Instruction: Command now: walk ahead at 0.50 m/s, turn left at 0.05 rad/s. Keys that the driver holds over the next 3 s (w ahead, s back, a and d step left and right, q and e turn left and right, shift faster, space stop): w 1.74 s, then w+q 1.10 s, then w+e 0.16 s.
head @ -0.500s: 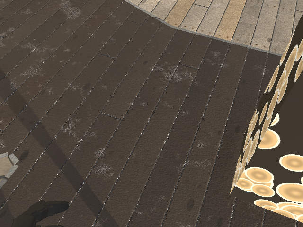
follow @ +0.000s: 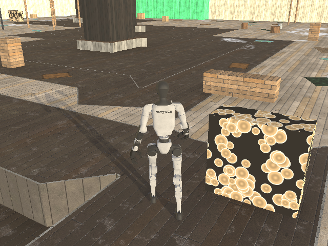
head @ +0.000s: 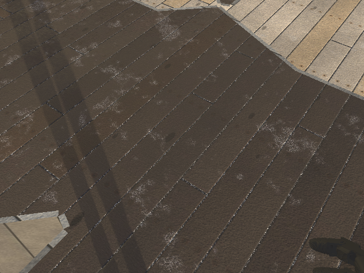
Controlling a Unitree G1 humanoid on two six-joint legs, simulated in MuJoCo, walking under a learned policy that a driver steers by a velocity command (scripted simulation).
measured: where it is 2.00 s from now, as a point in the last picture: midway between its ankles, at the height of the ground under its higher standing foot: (207, 127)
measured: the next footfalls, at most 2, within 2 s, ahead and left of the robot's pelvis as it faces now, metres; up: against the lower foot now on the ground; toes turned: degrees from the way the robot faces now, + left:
right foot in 0.52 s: +0.46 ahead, -0.12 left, +0.00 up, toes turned -2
left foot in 1.04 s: +0.75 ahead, +0.13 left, +0.00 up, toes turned +1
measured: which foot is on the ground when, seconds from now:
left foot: down 0.00-0.54, up 0.56-1.00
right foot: down 0.00-0.02, up 0.04-0.50, down 0.52-1.00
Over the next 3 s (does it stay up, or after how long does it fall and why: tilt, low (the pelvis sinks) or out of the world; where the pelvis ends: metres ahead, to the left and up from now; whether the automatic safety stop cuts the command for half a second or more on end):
stays up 1.66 0.15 0.02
